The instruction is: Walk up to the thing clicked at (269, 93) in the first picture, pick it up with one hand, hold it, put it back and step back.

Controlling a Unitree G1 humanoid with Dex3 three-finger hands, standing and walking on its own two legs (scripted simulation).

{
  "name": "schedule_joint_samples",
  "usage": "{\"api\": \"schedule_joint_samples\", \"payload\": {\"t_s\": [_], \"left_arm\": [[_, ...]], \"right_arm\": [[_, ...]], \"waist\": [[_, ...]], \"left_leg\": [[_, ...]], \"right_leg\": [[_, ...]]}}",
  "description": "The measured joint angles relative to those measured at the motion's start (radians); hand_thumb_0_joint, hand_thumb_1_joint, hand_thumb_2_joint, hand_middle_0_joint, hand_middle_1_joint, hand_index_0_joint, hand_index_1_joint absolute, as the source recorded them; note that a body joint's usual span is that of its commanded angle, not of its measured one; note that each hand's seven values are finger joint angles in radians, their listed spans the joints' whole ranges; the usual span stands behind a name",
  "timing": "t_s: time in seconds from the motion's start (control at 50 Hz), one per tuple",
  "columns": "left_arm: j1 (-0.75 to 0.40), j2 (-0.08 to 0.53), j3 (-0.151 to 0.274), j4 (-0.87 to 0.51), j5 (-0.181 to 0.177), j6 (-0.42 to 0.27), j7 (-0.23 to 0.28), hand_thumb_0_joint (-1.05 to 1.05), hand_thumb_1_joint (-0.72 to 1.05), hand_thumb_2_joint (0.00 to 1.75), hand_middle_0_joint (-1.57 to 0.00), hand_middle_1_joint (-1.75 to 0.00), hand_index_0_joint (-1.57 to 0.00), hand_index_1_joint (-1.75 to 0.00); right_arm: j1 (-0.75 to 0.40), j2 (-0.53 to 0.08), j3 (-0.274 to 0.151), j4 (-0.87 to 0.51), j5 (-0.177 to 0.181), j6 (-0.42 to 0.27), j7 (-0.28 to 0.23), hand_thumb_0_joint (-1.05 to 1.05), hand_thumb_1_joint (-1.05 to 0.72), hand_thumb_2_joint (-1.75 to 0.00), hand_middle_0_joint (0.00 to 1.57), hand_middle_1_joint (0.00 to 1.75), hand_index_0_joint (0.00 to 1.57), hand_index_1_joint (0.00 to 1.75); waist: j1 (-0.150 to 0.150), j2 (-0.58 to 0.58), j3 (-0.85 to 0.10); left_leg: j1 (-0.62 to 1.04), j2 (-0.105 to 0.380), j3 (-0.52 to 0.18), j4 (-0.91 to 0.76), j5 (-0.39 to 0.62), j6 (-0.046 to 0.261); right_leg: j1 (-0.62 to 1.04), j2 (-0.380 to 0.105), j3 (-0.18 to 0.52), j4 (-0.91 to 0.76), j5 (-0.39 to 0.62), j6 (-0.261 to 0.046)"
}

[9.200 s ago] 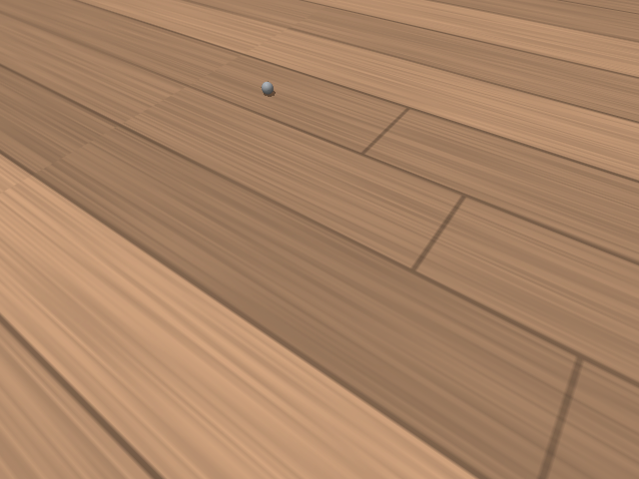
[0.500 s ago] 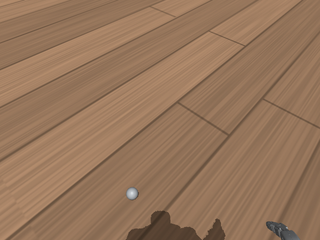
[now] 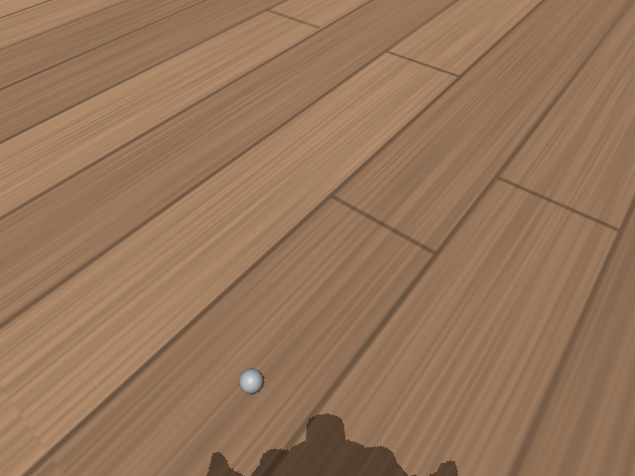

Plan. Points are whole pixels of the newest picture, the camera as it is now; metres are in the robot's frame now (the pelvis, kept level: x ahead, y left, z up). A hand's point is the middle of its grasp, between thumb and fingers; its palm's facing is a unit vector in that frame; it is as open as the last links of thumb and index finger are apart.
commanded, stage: walk up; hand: left
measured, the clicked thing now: (251, 380) +0.50 +0.23 -0.73
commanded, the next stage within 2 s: stand in 0.36 s
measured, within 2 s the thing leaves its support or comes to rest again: neither
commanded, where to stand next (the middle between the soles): +0.10 -0.01 m, yaw -1 degrees
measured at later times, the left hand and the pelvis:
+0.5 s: hand out of the picture +0.11 +0.26 -0.14, palm faces -0.03 -0.95 -0.32, open 7.3 cm; pelvis +0.01 +0.01 +0.02, yaw -1 degrees
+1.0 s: hand out of the picture +0.10 +0.27 -0.14, palm faces -0.04 -0.94 -0.35, open 7.3 cm; pelvis +0.02 +0.01 +0.02, yaw -1 degrees
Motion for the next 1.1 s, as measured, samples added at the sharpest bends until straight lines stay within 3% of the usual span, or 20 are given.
{"api": "schedule_joint_samples", "payload": {"t_s": [0.34,0.74,1.1], "left_arm": [[-0.056,-0.026,0.005,0.086,-0.013,-0.001,0.000,0.01,0.91,0.90,-0.21,-0.30,-0.21,-0.30],[0.004,-0.009,-0.019,0.135,-0.005,-0.023,0.009,0.01,0.91,0.90,-0.21,-0.30,-0.21,-0.30],[0.003,-0.011,-0.029,0.121,-0.006,-0.025,0.015,0.01,0.91,0.90,-0.21,-0.30,-0.21,-0.30]], "right_arm": [[-0.025,0.025,0.019,0.074,0.001,-0.021,-0.004,0.01,-0.91,-0.90,0.21,0.30,0.20,0.30],[-0.069,0.027,0.007,0.087,0.000,-0.015,0.005,0.01,-0.91,-0.90,0.20,0.30,0.20,0.30],[-0.059,0.024,0.008,0.100,0.002,-0.003,0.006,0.01,-0.91,-0.90,0.20,0.30,0.20,0.30]], "waist": [[0.001,0.006,-0.043],[0.024,0.007,-0.052],[0.014,0.005,-0.050]], "left_leg": [[0.099,0.007,0.011,-0.181,0.081,0.000],[0.157,-0.018,0.022,-0.251,0.098,0.014],[0.161,-0.015,0.019,-0.254,0.095,0.011]], "right_leg": [[0.110,0.008,0.007,-0.214,0.103,0.008],[0.153,-0.017,0.016,-0.256,0.106,0.026],[0.162,-0.014,0.013,-0.266,0.106,0.024]]}}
